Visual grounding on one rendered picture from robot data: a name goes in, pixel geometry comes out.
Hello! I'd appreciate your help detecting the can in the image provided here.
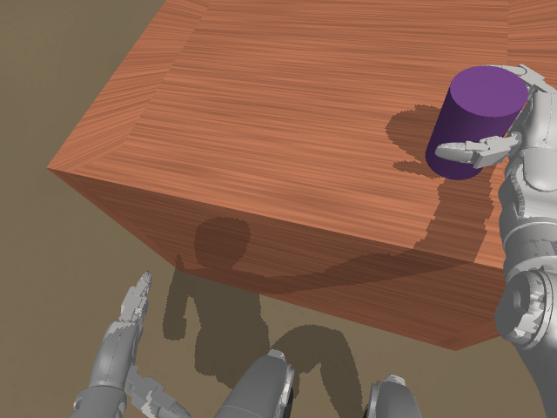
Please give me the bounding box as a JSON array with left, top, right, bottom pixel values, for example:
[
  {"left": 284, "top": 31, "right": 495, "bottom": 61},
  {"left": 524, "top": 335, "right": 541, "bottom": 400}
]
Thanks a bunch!
[{"left": 426, "top": 65, "right": 528, "bottom": 180}]

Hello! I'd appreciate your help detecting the right robot hand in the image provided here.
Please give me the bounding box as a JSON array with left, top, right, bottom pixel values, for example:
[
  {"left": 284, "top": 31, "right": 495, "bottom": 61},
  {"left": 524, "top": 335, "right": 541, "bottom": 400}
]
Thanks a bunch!
[{"left": 435, "top": 64, "right": 557, "bottom": 169}]

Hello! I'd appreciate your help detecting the left robot arm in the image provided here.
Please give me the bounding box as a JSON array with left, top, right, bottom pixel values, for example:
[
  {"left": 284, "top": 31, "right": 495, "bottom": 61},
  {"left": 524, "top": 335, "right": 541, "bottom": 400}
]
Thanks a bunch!
[{"left": 67, "top": 385, "right": 127, "bottom": 418}]

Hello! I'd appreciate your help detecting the left robot hand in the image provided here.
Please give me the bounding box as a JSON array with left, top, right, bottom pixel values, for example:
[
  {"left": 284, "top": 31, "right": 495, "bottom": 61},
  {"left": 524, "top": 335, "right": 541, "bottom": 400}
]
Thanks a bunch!
[{"left": 88, "top": 271, "right": 192, "bottom": 418}]

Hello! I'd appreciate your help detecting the right robot arm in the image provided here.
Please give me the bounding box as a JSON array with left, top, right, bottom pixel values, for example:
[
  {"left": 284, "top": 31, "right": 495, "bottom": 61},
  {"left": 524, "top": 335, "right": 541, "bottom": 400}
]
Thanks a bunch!
[{"left": 494, "top": 148, "right": 557, "bottom": 418}]

